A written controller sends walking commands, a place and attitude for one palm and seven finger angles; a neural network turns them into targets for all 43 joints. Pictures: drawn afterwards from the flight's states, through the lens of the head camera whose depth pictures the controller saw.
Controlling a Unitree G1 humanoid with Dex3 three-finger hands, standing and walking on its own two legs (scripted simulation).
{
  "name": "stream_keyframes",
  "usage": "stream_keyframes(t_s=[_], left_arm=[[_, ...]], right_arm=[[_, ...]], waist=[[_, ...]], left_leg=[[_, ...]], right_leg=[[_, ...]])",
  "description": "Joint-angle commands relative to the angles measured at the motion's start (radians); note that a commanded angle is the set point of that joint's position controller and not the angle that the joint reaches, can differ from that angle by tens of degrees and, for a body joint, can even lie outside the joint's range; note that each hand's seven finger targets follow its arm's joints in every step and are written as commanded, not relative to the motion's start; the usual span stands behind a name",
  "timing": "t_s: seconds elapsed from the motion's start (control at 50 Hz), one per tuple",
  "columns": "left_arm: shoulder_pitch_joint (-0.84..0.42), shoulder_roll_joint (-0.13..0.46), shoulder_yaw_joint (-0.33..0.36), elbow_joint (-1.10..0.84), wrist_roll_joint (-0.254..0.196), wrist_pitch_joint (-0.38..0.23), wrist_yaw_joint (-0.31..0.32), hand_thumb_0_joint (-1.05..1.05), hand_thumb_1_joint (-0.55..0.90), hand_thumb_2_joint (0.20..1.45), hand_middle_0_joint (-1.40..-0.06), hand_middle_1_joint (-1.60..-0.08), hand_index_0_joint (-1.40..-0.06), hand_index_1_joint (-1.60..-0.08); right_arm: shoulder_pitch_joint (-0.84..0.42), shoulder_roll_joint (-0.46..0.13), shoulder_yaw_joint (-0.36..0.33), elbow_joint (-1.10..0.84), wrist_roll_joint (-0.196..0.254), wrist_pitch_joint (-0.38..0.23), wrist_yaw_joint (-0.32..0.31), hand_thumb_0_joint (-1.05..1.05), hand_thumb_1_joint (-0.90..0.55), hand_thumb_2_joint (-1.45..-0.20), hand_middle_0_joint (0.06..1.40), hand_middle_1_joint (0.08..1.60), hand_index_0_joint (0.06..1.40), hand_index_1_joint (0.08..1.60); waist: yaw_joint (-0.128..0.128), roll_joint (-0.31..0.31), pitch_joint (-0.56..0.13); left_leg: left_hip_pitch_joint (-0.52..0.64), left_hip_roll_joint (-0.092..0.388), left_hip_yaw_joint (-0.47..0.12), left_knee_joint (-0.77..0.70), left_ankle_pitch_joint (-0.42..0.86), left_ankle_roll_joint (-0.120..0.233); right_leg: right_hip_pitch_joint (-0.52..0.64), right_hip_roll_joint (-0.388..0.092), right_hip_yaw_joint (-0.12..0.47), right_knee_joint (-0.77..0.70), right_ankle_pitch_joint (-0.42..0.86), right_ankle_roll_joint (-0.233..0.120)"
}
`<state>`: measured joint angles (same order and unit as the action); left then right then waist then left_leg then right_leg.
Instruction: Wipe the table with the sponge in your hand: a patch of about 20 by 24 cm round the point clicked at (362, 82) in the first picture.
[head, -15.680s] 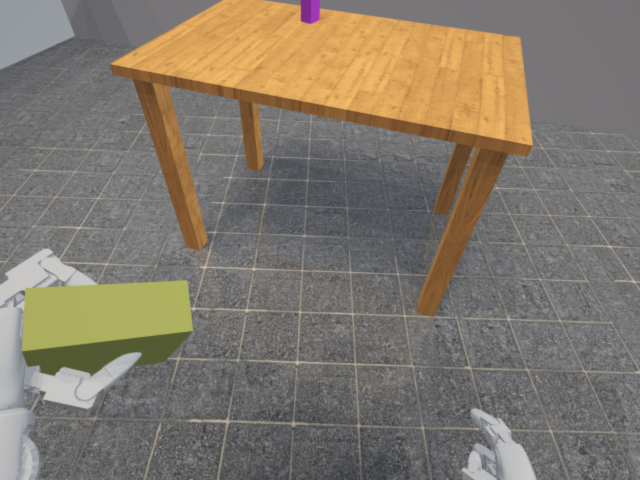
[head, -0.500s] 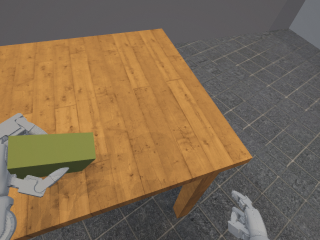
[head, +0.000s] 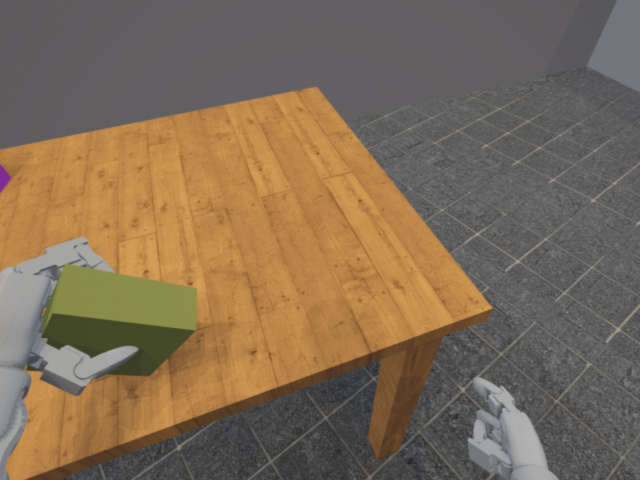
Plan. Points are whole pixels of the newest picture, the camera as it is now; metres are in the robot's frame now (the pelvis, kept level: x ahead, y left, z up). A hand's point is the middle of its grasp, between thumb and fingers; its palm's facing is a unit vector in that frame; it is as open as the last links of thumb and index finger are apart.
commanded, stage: turn the palm down, sponge in hand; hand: left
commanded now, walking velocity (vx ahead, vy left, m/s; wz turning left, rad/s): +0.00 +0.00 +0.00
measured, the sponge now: (133, 330) +0.23 +0.22 +0.12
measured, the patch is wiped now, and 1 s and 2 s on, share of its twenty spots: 0.00 0.00 0.00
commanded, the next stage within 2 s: move the sponge above the wiping area in 1.92 s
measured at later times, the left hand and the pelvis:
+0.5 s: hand (103, 305) +0.22 +0.22 +0.19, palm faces +0.25 -0.51 -0.83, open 9.0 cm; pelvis +0.00 -0.04 -0.01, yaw +1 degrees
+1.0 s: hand (30, 283) +0.22 +0.28 +0.21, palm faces +0.35 -0.25 -0.90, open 9.0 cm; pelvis +0.00 -0.01 +0.00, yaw +1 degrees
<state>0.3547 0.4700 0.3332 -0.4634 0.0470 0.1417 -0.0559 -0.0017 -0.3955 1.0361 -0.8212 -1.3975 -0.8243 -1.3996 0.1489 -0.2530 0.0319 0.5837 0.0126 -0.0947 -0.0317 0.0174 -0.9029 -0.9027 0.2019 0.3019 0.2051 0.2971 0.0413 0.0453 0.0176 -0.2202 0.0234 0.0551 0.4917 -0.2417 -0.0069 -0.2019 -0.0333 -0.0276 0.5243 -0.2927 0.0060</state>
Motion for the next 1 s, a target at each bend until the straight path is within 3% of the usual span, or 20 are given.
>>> stream_keyframes(t_s=[0.0,0.02,0.04,0.08,0.1,0.12,0.22,0.28,0.34,0.38,0.4,0.42,0.5,0.52,0.6,0.68,0.7,0.78,0.9,0.98], left_arm=[[-0.189,0.379,0.338,-0.287,-0.004,-0.147,0.095,0.000,0.100,1.300,-1.200,-1.600,-1.200,-1.600],[-0.231,0.289,0.251,-0.323,0.005,-0.190,0.115,0.000,0.100,1.300,-1.200,-1.600,-1.200,-1.600],[-0.155,0.293,0.283,-0.214,0.004,-0.214,0.140,0.000,0.100,1.300,-1.200,-1.600,-1.200,-1.600],[-0.222,0.297,0.251,-0.189,0.036,-0.241,0.157,0.000,0.100,1.300,-1.200,-1.600,-1.200,-1.600],[-0.300,0.339,0.261,-0.155,0.057,-0.220,0.162,0.000,0.100,1.300,-1.200,-1.600,-1.200,-1.600],[-0.344,0.263,0.163,-0.117,0.074,-0.205,0.154,0.000,0.100,1.300,-1.200,-1.600,-1.200,-1.600],[-0.370,0.316,0.053,0.011,0.115,-0.028,0.019,0.000,0.100,1.300,-1.200,-1.600,-1.200,-1.600],[-0.361,0.393,0.076,-0.039,0.141,-0.009,-0.037,0.000,0.100,1.300,-1.200,-1.600,-1.200,-1.600],[-0.322,0.438,0.175,-0.099,0.152,-0.084,-0.020,0.000,0.100,1.300,-1.200,-1.600,-1.200,-1.600],[-0.234,0.479,0.257,-0.165,0.144,-0.129,0.000,0.000,0.100,1.300,-1.200,-1.600,-1.200,-1.600],[-0.246,0.528,0.311,-0.175,0.152,-0.132,0.025,0.000,0.100,1.300,-1.200,-1.600,-1.200,-1.600],[-0.240,0.442,0.254,-0.194,0.154,-0.135,0.049,0.000,0.100,1.300,-1.200,-1.600,-1.200,-1.600],[-0.119,0.445,0.277,-0.067,0.153,-0.027,0.084,0.000,0.100,1.300,-1.200,-1.600,-1.200,-1.600],[-0.099,0.381,0.197,-0.062,0.152,0.009,0.080,0.000,0.100,1.300,-1.200,-1.600,-1.200,-1.600],[-0.170,0.462,0.175,-0.037,0.218,0.131,0.038,0.000,0.100,1.300,-1.200,-1.600,-1.200,-1.600],[-0.230,0.477,0.134,-0.221,0.292,0.077,0.003,0.000,0.100,1.300,-1.200,-1.600,-1.200,-1.600],[-0.295,0.478,0.126,-0.277,0.311,0.060,0.009,0.000,0.100,1.300,-1.200,-1.600,-1.200,-1.600],[-0.227,0.488,0.160,-0.308,0.365,-0.003,0.046,0.000,0.100,1.300,-1.200,-1.600,-1.200,-1.600],[-0.267,0.446,0.135,-0.099,0.423,0.195,0.107,0.000,0.100,1.300,-1.200,-1.600,-1.200,-1.600],[-0.354,0.447,0.024,-0.069,0.475,0.309,0.039,0.000,0.100,1.300,-1.200,-1.600,-1.200,-1.600]], right_arm=[[-0.164,-0.119,-0.057,-0.170,-0.005,-0.057,-0.043,0.000,-0.900,-0.900,0.200,0.300,0.200,0.300],[-0.155,-0.074,-0.050,-0.177,-0.013,-0.072,-0.049,0.000,-0.900,-0.900,0.200,0.300,0.200,0.300],[-0.108,-0.084,-0.062,-0.137,-0.016,-0.077,-0.054,0.000,-0.900,-0.900,0.200,0.300,0.200,0.300],[-0.084,-0.095,-0.071,-0.112,-0.016,-0.077,-0.057,0.000,-0.900,-0.900,0.200,0.300,0.200,0.300],[-0.107,-0.108,-0.067,-0.109,-0.008,-0.073,-0.057,0.000,-0.900,-0.900,0.200,0.300,0.200,0.300],[-0.097,-0.083,-0.057,-0.109,-0.010,-0.077,-0.060,0.000,-0.900,-0.900,0.200,0.300,0.200,0.300],[-0.141,-0.111,-0.040,-0.143,0.026,-0.065,-0.100,0.000,-0.900,-0.900,0.200,0.300,0.200,0.300],[-0.142,-0.113,-0.042,-0.168,0.022,-0.062,-0.120,0.000,-0.900,-0.900,0.200,0.300,0.200,0.300],[-0.139,-0.092,-0.041,-0.168,0.012,-0.081,-0.119,0.000,-0.900,-0.900,0.200,0.300,0.200,0.300],[-0.108,-0.091,-0.054,-0.174,0.008,-0.083,-0.112,0.000,-0.900,-0.900,0.200,0.300,0.200,0.300],[-0.150,-0.093,-0.051,-0.174,0.019,-0.088,-0.106,0.000,-0.900,-0.900,0.200,0.300,0.200,0.300],[-0.120,-0.071,-0.050,-0.178,0.014,-0.087,-0.099,0.000,-0.900,-0.900,0.200,0.300,0.200,0.300],[-0.100,-0.115,-0.071,-0.157,0.039,-0.060,-0.081,0.000,-0.900,-0.900,0.200,0.300,0.200,0.300],[-0.073,-0.109,-0.068,-0.172,0.038,-0.049,-0.082,0.000,-0.900,-0.900,0.200,0.300,0.200,0.300],[-0.129,-0.148,-0.063,-0.182,0.064,-0.019,-0.099,0.000,-0.900,-0.900,0.200,0.300,0.200,0.300],[-0.125,-0.123,-0.056,-0.218,0.047,-0.033,-0.119,0.000,-0.900,-0.900,0.200,0.300,0.200,0.300],[-0.190,-0.110,-0.046,-0.223,0.057,-0.048,-0.122,0.000,-0.900,-0.900,0.200,0.300,0.200,0.300],[-0.117,-0.103,-0.060,-0.193,0.028,-0.054,-0.126,0.000,-0.900,-0.900,0.200,0.300,0.200,0.300],[-0.204,-0.111,-0.046,-0.157,0.053,-0.006,-0.087,0.000,-0.900,-0.900,0.200,0.300,0.200,0.300],[-0.229,-0.126,-0.023,-0.178,0.057,0.035,-0.089,0.000,-0.900,-0.900,0.200,0.300,0.200,0.300]], waist=[[0.037,-0.084,-0.161],[0.049,-0.036,-0.178],[0.033,-0.052,-0.135],[0.016,0.040,-0.154],[0.006,0.107,-0.148],[-0.002,0.111,-0.107],[0.018,0.048,-0.050],[0.030,-0.029,-0.077],[0.055,-0.082,-0.115],[0.082,-0.082,-0.200],[0.102,0.003,-0.222],[0.093,0.001,-0.208],[0.097,0.044,-0.160],[0.087,-0.011,-0.120],[0.074,-0.050,-0.100],[0.062,-0.072,-0.209],[0.065,0.000,-0.239],[0.072,0.009,-0.278],[0.102,0.073,-0.128],[0.087,0.004,-0.117]], left_leg=[[0.050,-0.027,-0.014,-0.040,0.046,0.022],[0.063,-0.034,-0.006,-0.029,0.108,0.020],[0.059,-0.027,-0.004,-0.017,0.098,0.013],[0.063,-0.036,0.001,0.010,0.097,0.014],[0.056,-0.046,0.003,0.014,0.013,0.015],[0.033,-0.051,0.001,0.012,0.013,0.018],[0.005,-0.057,0.015,-0.010,-0.030,0.032],[0.010,-0.051,0.008,0.000,0.008,0.037],[0.032,-0.044,-0.006,0.022,0.083,0.034],[0.040,-0.044,-0.009,0.038,0.159,0.033],[0.051,-0.050,-0.002,0.036,0.158,0.026],[0.037,-0.047,-0.001,0.042,0.208,0.026],[0.002,-0.035,0.024,0.048,0.226,0.016],[-0.024,-0.026,0.021,0.050,0.238,0.018],[-0.021,-0.036,0.020,0.042,0.197,0.029],[0.037,-0.045,0.008,0.063,0.242,0.045],[0.073,-0.050,0.008,0.061,0.214,0.043],[0.096,-0.041,-0.004,0.064,0.289,0.038],[0.011,-0.020,-0.019,-0.006,0.272,0.001],[0.002,-0.014,-0.038,-0.059,0.209,0.010]], right_leg=[[-0.060,0.062,-0.044,-0.071,0.013,-0.001],[-0.042,0.052,-0.047,-0.071,0.046,-0.015],[-0.070,0.060,-0.050,-0.072,0.046,-0.007],[-0.092,0.050,-0.039,-0.063,0.057,-0.006],[-0.121,0.043,-0.015,-0.076,-0.012,-0.004],[-0.121,0.029,-0.022,-0.085,-0.008,-0.006],[-0.095,0.003,0.026,-0.146,-0.088,0.009],[-0.074,-0.005,0.041,-0.152,-0.106,0.017],[-0.051,-0.002,0.041,-0.138,-0.036,0.010],[0.001,-0.002,0.033,-0.093,0.110,0.013],[0.007,0.000,0.044,-0.088,0.105,0.003],[0.022,-0.004,0.019,-0.067,0.195,-0.001],[0.015,-0.009,0.028,-0.047,0.286,0.006],[0.020,-0.016,0.017,-0.044,0.326,0.014],[-0.018,-0.008,0.032,-0.049,0.263,0.024],[-0.001,-0.008,0.021,-0.024,0.330,0.031],[-0.021,-0.002,0.033,-0.031,0.267,0.021],[-0.002,0.000,0.006,-0.020,0.333,0.010],[0.010,0.015,0.000,-0.046,0.246,-0.021],[0.015,0.011,-0.018,-0.068,0.180,-0.013]])
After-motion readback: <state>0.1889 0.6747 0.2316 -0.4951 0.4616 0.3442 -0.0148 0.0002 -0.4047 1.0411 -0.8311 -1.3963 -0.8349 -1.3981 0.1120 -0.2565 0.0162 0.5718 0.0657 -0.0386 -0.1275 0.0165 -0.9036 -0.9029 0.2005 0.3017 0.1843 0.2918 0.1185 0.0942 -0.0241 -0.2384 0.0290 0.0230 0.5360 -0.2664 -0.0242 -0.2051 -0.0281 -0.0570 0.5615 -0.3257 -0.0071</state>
